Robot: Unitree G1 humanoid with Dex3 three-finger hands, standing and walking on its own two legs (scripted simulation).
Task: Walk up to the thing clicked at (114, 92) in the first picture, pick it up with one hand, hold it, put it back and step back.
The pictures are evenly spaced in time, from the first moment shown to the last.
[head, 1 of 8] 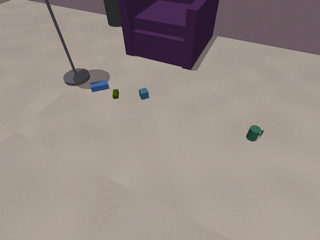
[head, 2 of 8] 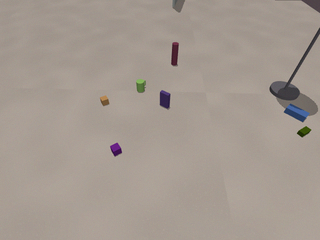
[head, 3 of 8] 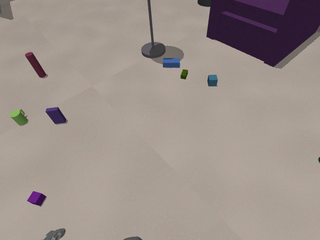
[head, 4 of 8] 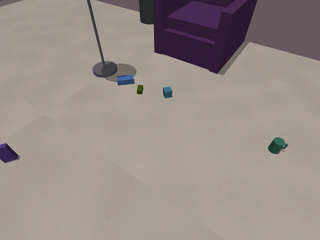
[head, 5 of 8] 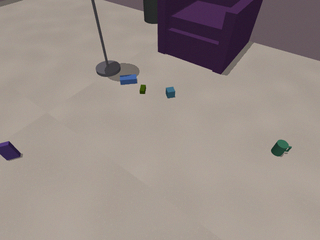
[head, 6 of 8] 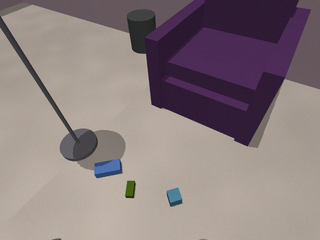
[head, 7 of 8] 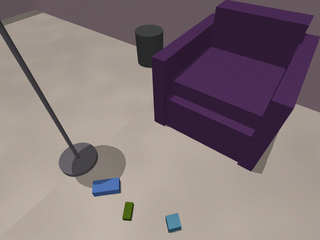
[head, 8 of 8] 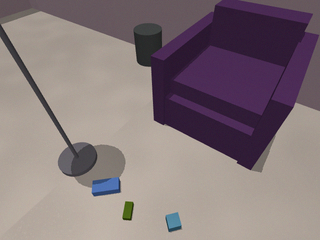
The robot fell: no
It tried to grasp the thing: no
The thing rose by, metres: 0.00
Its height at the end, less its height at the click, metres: +0.00
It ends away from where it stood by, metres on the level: 0.00
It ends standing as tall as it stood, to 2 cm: yes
